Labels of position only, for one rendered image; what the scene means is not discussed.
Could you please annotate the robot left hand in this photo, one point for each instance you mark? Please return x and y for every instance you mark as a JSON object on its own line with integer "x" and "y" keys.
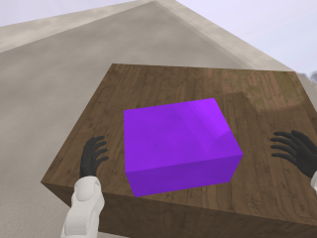
{"x": 88, "y": 162}

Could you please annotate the carton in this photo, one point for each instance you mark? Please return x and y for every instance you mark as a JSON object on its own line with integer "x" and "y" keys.
{"x": 178, "y": 146}

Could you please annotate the pedestal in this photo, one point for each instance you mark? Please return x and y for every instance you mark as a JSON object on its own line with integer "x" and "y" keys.
{"x": 266, "y": 197}

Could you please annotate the robot right hand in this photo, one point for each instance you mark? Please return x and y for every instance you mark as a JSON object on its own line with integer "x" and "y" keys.
{"x": 302, "y": 150}

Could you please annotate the left robot forearm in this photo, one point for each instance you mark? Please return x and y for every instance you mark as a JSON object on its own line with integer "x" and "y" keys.
{"x": 87, "y": 201}

